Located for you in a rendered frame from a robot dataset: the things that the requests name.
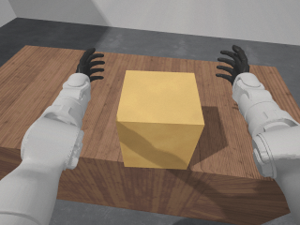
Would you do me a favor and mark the robot right forearm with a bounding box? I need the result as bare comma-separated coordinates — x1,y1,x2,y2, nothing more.
232,72,300,139

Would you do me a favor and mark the pedestal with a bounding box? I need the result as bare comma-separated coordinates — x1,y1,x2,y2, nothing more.
0,45,300,225

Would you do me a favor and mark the carton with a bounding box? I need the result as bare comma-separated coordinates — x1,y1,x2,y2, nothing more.
115,70,204,170

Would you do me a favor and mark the robot left upper arm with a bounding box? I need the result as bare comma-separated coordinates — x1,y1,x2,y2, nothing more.
0,117,84,225

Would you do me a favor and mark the robot right upper arm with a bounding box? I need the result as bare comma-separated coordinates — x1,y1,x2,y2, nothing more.
251,126,300,225

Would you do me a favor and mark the right robot hand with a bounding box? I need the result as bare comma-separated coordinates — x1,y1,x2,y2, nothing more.
216,45,250,85

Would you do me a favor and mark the robot left forearm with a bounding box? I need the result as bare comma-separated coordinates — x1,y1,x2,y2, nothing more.
21,73,91,160

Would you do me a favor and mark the left robot hand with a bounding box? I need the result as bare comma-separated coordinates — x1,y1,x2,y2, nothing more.
75,48,105,82

